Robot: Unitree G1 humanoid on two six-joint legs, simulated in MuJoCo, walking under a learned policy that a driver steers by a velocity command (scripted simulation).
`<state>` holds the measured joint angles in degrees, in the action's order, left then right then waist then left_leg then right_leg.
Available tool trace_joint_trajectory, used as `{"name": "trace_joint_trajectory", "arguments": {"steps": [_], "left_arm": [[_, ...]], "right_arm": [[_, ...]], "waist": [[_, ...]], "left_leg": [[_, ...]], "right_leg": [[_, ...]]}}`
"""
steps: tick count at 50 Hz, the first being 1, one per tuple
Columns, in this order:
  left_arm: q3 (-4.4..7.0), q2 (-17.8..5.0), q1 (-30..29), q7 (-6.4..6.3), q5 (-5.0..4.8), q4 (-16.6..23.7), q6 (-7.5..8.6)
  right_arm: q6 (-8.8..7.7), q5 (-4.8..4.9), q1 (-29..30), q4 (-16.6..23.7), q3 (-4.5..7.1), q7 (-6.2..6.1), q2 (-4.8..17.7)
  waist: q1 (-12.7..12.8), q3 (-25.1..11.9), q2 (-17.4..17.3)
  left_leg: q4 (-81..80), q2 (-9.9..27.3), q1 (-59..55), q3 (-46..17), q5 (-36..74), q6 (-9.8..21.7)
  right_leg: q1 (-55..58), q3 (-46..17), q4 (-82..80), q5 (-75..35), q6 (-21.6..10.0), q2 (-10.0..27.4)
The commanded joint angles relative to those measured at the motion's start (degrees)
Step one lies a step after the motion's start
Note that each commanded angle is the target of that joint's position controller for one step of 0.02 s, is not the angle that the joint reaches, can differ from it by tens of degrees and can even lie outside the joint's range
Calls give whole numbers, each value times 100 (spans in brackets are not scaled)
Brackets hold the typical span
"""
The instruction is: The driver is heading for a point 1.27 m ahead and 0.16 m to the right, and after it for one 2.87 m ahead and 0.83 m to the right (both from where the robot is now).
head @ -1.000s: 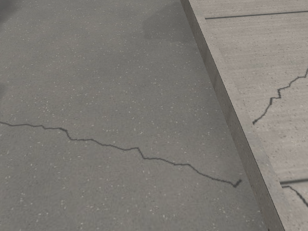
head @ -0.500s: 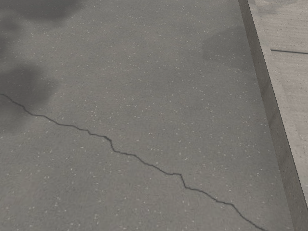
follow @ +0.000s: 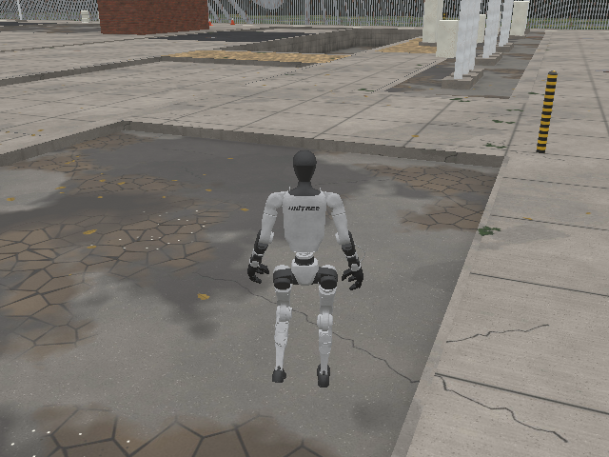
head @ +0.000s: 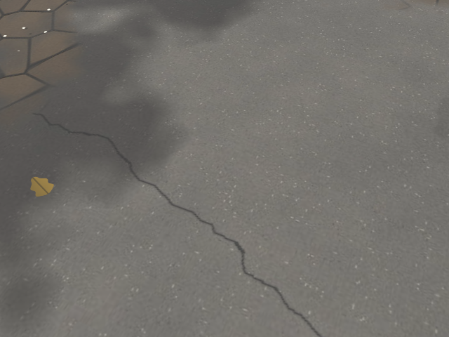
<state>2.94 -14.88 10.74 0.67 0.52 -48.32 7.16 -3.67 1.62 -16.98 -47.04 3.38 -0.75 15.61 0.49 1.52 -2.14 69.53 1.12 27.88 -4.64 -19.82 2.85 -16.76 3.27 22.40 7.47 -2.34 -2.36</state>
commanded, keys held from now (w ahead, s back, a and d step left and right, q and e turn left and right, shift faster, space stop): w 1.00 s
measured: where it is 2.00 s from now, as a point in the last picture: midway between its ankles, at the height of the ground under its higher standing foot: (226, 182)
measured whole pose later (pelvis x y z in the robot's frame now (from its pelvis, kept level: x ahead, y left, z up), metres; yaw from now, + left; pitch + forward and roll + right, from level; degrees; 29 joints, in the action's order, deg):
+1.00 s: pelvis +0.55 +0.02 -0.01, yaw +2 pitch +2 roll +0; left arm 2.6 -14.8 8.0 2.3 -0.3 -47.7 5.3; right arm -5.1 1.4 -19.4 -51.1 2.6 -0.2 15.4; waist -0.6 1.5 -1.3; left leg 67.2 1.6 20.6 -2.1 -22.6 2.1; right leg -22.2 3.6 29.2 9.0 -3.7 -1.6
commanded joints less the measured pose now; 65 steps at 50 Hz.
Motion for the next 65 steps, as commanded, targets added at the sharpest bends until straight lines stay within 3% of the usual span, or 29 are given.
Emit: {"name": "trace_joint_trajectory", "arguments": {"steps": [1,5,8,12,14,16,17,18,19,20,21,23,25,28,34,39,42,43,44,45,46,47,48,49,50,54,57,61,65], "left_arm": [[105,-499,133,58,-33,70,103],[179,-821,299,31,-98,-68,73],[181,-954,543,19,-163,-161,-8],[181,-1075,960,25,-237,-364,-129],[188,-1146,939,14,-253,-408,-209],[107,-977,890,-10,-201,-401,-261],[-29,-677,872,-27,-46,-204,-236],[-202,-51,1430,-6,-86,-119,-98],[-51,-714,1183,25,-224,-187,4],[11,-898,769,47,-313,-47,49],[7,-832,545,18,-256,-30,34],[40,-693,516,7,-141,-36,-84],[18,-487,586,4,-128,-55,-219],[22,-432,103,-25,-67,123,-289],[-47,-275,-1058,72,-102,449,-215],[-59,-357,-1645,226,-152,757,-137],[29,-568,-1199,267,-139,697,-95],[135,-729,-527,237,-125,499,-94],[278,-1042,500,179,-107,206,-102],[416,-1630,1351,121,16,87,-129],[352,-1419,1496,142,-77,3,-164],[240,-1066,1123,139,-140,48,-161],[183,-859,687,118,-131,153,-169],[132,-705,287,132,-92,199,-160],[83,-529,69,148,-35,232,-127],[123,-652,161,138,-23,59,-31],[153,-777,459,32,-46,-84,-75],[147,-852,801,-38,-106,-223,-140],[152,-879,1308,-54,-163,-448,-249]], "right_arm": [[-1,-16,-303,345,0,13,33],[-74,-145,481,661,-82,61,65],[-128,-100,1111,818,-131,138,56],[-143,-30,1674,1092,-101,221,247],[-167,-42,1543,1123,-47,251,368],[-166,-89,220,736,200,201,785],[-137,-145,-896,556,364,125,1323],[-114,-179,-1059,511,404,155,1703],[-149,-139,-1003,538,264,187,1123],[-178,-124,-583,604,179,196,877],[-183,-126,-155,676,127,216,713],[-209,-182,271,711,64,256,458],[-286,-168,230,606,89,260,495],[-305,-157,-48,390,139,186,632],[-224,-110,-537,42,154,63,777],[-111,-64,-849,-271,185,20,845],[-32,-62,-667,-301,221,-7,966],[8,-73,-554,-289,207,-14,955],[24,-118,-545,-227,139,-28,813],[-55,-184,-1096,-79,-29,11,299],[-195,-112,-1292,-197,-117,53,68],[-302,37,-800,-101,45,84,689],[-348,104,-291,52,62,84,777],[-335,31,-30,99,66,47,710],[-271,-57,-17,92,111,10,680],[-47,-110,-160,72,88,-24,354],[-51,-158,456,263,90,-26,341],[-122,-124,1246,448,18,61,172],[-196,-77,1995,725,-11,184,186]], "waist": [[-141,-120,546],[-28,-14,415],[197,58,488],[340,160,619],[151,78,673],[-516,-676,521],[-908,-1542,-309],[-516,-2006,-1713],[-656,-1785,-993],[-538,-1131,-731],[-367,-832,-280],[-44,-520,-230],[89,-443,-205],[37,-164,-50],[-342,151,-114],[-444,356,-167],[-117,23,-338],[252,-378,-334],[655,-1061,-183],[608,-2042,973],[550,-2638,1819],[600,-1813,1310],[475,-1132,940],[269,-643,505],[72,-444,539],[-189,-226,586],[-45,-60,479],[233,87,490],[479,307,471]], "left_leg": [[-374,567,740,-174,266,12],[-1820,710,967,64,1350,-92],[-2872,502,543,375,1989,-139],[-3551,364,477,448,1715,-33],[-3863,223,74,571,1419,119],[-4100,-34,-1809,727,1366,382],[-4118,1159,-3458,-676,1453,790],[-4998,2203,-4795,-3348,403,1615],[-5268,2144,-4565,-3571,52,1520],[-5267,1966,-3959,-2698,481,1305],[-5356,1692,-3267,-2007,1094,1170],[-5724,1311,-2350,-1229,1736,1054],[-5974,1212,-2050,-861,2217,1126],[-6167,1171,-2096,-473,2597,1150],[-6291,991,-2273,74,2150,888],[-5903,1361,-3118,0,2315,804],[-5251,1378,-3338,63,3788,636],[-4473,1162,-3220,254,4716,519],[-3207,853,-2507,475,4508,332],[-906,147,-366,699,2276,-49],[402,-508,912,35,-1217,-194],[882,-122,1542,-330,-1083,-84],[736,194,1633,-132,-570,1],[328,457,1399,11,-87,-8],[-43,645,1053,-10,214,-9],[-674,784,735,68,768,-156],[-1585,801,1244,117,1624,-284],[-2984,594,1067,336,2597,-271],[-3727,396,1156,364,2421,-257]], "right_leg": [[508,-1577,-1530,-105,-1164,1595],[635,-1018,-1688,-701,-1188,1541],[595,-591,-1569,-781,-987,1353],[1223,-713,-1299,-504,-835,1662],[1433,-730,-933,-809,-716,1769],[1098,-273,743,-2180,-419,1319],[-60,98,2756,-869,-136,935],[-2159,-158,4510,2354,108,-4],[-2780,-837,5216,2448,19,305],[-3042,-775,5240,1894,-89,588],[-2796,-683,4997,1371,-77,840],[-2226,-718,4441,812,-18,1104],[-2015,-664,4188,560,65,1095],[-2455,-655,3417,-99,194,1083],[-2249,-393,1514,-1462,185,806],[-2401,-392,885,-919,-49,692],[-1475,-137,696,-337,-282,406],[-528,61,587,-364,-414,185],[1043,-188,759,-573,-636,409],[3417,-2440,748,-257,-1410,1931],[4177,-4613,-309,584,-1918,2572],[3580,-4087,-497,1063,-1589,2362],[2707,-3204,-584,872,-1347,2157],[1784,-2577,-783,375,-1212,1917],[1202,-2158,-956,3,-1104,1694],[515,-1414,-1456,-814,-1208,1483],[773,-1097,-1541,-1241,-1142,1420],[974,-712,-1587,-1085,-920,1237],[1564,-951,-1301,-968,-948,1450]]}}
